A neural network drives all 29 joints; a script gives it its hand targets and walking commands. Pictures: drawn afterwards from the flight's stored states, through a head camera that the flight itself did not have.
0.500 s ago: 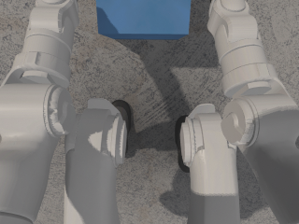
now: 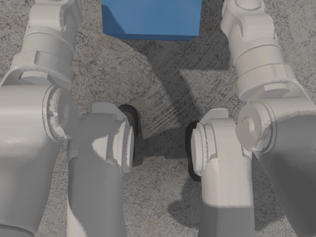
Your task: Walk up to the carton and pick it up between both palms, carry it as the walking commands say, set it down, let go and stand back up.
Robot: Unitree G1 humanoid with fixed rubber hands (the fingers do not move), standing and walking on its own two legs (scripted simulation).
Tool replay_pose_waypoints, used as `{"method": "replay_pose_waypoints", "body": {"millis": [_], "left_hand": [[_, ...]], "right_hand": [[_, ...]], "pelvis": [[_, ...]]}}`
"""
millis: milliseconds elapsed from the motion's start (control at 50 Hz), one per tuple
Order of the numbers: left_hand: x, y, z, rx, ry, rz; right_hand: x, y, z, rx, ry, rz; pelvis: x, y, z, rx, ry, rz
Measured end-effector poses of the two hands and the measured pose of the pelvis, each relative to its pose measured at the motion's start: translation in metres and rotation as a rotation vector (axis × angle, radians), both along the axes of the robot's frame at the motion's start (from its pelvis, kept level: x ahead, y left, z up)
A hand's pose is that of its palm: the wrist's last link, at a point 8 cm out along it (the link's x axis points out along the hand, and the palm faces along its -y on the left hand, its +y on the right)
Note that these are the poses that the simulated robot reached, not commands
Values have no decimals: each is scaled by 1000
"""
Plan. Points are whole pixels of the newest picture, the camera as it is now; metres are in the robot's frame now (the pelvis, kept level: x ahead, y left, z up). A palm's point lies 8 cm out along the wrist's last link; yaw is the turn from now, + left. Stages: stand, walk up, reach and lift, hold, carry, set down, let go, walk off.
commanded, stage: set down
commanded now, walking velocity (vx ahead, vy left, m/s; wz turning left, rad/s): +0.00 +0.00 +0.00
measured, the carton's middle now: out of the picture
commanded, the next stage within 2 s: none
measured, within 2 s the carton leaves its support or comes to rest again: neither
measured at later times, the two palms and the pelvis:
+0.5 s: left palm out of the picture +0.52 +0.24 -0.19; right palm out of the picture +0.55 -0.10 -0.18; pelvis +0.00 +0.00 +0.01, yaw +0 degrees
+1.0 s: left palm out of the picture +0.53 +0.25 -0.07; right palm out of the picture +0.57 -0.10 -0.06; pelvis -0.01 +0.00 +0.06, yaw +1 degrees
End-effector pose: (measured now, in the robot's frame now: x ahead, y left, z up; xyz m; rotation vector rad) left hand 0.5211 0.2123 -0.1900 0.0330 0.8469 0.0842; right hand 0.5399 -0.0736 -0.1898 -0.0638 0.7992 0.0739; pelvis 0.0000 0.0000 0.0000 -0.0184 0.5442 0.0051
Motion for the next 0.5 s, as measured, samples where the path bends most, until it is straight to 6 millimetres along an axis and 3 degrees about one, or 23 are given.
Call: {"method": "replay_pose_waypoints", "body": {"millis": [260,420,500], "left_hand": [[-3,4,-1,-11,-42,56],[-8,24,-1,31,-49,104],[-6,28,1,31,-58,105]], "right_hand": [[0,-3,0,-5,-23,10],[7,-26,4,-49,-30,-16],[12,-29,8,-48,-36,-23]], "pelvis": [[-3,0,4,5,-2,6],[-3,1,8,6,16,6],[-3,2,8,5,30,0]]}}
